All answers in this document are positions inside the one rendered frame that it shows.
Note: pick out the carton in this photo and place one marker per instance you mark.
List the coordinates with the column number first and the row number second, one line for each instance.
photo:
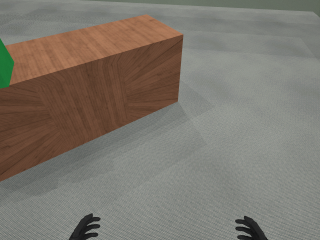
column 6, row 66

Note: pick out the robot right hand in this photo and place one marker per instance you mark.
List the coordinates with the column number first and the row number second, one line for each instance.
column 254, row 230

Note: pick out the robot left hand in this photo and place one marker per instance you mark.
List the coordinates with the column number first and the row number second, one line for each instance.
column 83, row 227

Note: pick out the pedestal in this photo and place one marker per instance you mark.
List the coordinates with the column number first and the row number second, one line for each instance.
column 70, row 88

